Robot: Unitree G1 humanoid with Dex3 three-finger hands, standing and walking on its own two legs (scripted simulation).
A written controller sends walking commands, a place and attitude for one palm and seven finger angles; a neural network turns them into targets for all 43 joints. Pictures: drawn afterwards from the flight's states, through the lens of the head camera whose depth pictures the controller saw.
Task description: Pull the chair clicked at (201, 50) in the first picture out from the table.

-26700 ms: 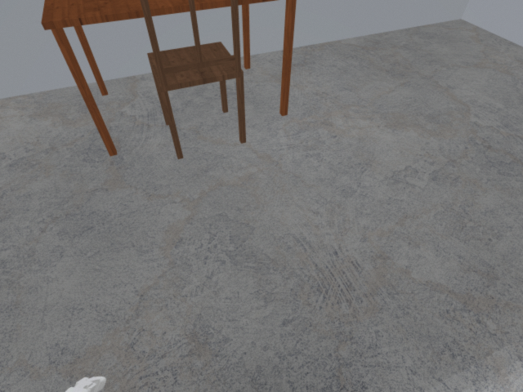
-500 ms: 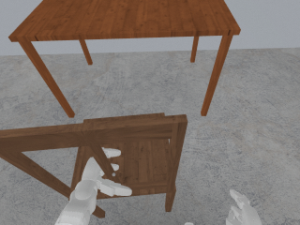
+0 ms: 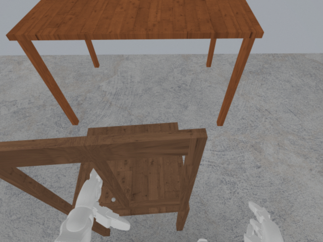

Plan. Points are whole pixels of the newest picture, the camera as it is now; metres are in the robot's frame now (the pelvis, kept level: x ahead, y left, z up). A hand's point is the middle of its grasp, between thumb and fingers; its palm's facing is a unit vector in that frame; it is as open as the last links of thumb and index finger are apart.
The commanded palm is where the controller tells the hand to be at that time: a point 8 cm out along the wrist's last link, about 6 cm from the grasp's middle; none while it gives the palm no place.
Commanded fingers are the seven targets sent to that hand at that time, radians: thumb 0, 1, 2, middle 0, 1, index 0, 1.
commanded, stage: draw the fingers out of the gap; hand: left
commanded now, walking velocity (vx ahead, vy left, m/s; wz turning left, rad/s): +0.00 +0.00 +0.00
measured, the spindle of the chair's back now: (114, 187) +0.26 +0.13 -0.02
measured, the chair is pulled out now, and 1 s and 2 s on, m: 0.55 0.55 0.54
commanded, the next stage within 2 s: draw the hand back to the body in 0.64 s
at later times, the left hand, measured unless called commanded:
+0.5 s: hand (107, 239) +0.15 +0.13 -0.03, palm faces -0.03 -0.99 -0.16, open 17.4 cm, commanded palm +0.12 +0.18 -0.01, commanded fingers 0.00 -0.55 0.20 0.00 0.00 0.00 0.00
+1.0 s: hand (92, 241) +0.14 +0.14 +0.04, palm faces +0.07 -1.00 -0.05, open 17.5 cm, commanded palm +0.09 +0.20 +0.04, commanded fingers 0.00 -0.55 0.20 0.00 0.00 0.00 0.00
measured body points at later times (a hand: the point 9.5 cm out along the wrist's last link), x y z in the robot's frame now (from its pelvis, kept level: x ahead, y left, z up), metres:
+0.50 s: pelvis +0.00 +0.01 -0.02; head +0.03 +0.00 +0.43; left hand +0.15 +0.18 -0.02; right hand +0.19 -0.21 -0.08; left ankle -0.05 +0.13 -0.70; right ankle +0.02 -0.13 -0.70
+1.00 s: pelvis -0.02 +0.01 -0.04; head +0.03 +0.00 +0.41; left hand +0.13 +0.19 +0.04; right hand +0.18 -0.22 -0.11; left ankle -0.05 +0.13 -0.70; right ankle +0.02 -0.13 -0.70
